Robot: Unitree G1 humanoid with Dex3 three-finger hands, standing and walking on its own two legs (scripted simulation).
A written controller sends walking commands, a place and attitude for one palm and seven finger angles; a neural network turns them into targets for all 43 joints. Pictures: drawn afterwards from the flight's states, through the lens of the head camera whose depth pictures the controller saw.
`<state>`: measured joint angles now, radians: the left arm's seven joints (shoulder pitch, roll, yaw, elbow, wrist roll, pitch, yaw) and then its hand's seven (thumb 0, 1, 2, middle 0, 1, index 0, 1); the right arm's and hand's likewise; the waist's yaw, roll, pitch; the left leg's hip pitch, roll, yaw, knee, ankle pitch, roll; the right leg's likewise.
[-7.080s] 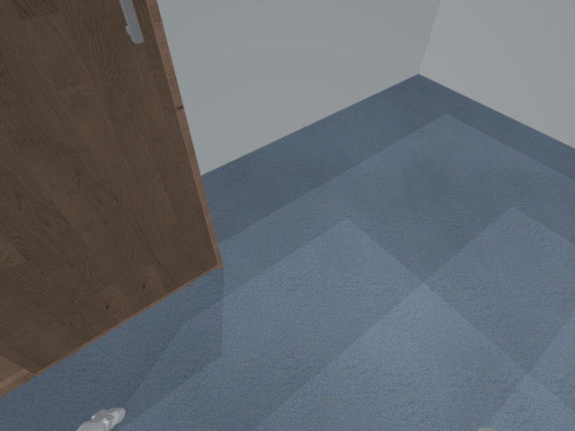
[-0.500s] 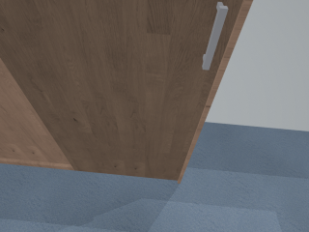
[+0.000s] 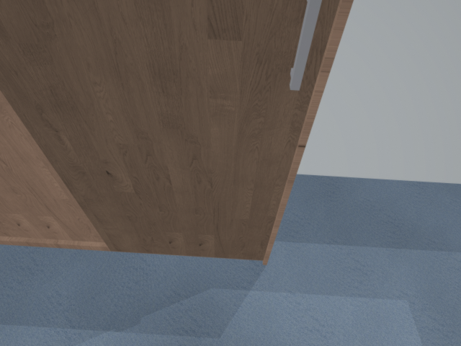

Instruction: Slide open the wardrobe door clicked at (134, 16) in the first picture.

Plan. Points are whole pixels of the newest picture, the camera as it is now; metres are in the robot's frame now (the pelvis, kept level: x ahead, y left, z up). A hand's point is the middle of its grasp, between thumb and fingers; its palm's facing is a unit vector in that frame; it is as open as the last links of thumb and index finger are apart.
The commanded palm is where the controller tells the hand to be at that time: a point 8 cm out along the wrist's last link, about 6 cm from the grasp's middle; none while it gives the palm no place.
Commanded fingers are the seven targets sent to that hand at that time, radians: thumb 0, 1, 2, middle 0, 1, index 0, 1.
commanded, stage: come to a stop and stand still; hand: right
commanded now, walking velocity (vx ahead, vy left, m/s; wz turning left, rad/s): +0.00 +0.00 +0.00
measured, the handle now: (302, 43) +0.55 -0.08 +0.26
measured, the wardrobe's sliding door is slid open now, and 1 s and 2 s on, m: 0.00 0.00 0.00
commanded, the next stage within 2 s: look again from close up in 0.68 s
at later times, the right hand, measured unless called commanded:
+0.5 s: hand out of the picture +0.00 -0.19 -0.17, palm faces +0.00 +0.98 -0.20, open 7.3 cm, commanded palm none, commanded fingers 0.00 -0.90 -0.90 0.20 0.30 0.20 0.30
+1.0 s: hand out of the picture +0.04 -0.19 -0.17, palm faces +0.00 +0.98 -0.20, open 7.3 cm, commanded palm none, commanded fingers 0.00 -0.90 -0.90 0.20 0.30 0.20 0.30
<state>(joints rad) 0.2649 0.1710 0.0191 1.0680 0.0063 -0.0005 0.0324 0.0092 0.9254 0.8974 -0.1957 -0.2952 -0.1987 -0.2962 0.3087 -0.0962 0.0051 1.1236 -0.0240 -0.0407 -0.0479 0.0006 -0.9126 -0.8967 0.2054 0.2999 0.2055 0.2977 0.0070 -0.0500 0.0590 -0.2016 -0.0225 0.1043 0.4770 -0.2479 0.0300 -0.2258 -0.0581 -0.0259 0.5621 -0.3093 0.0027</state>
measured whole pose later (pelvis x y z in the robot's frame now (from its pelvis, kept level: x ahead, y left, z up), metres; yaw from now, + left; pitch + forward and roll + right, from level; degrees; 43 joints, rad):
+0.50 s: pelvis +0.00 -0.02 +0.00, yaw +1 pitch -1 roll -1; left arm 0.32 0.14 -0.02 1.10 0.01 -0.02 0.02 0.00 0.91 0.90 -0.20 -0.30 -0.20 -0.30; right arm 0.31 -0.15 0.00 1.10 -0.02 -0.01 -0.03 0.00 -0.91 -0.90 0.20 0.30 0.20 0.30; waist -0.01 0.00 0.03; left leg -0.23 0.05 0.05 0.49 -0.25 -0.01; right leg -0.19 0.02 -0.08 0.46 -0.26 -0.04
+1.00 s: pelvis +0.02 -0.01 +0.01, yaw +1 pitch +0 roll +0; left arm 0.24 0.16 -0.01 1.12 0.01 -0.02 0.03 0.00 0.91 0.90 -0.20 -0.30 -0.20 -0.30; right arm 0.25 -0.17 0.00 1.10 -0.02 -0.02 -0.03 0.00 -0.91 -0.90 0.20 0.30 0.20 0.30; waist -0.01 0.01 0.04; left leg -0.19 0.03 0.06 0.48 -0.28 0.00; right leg -0.15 0.00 -0.07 0.44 -0.29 -0.02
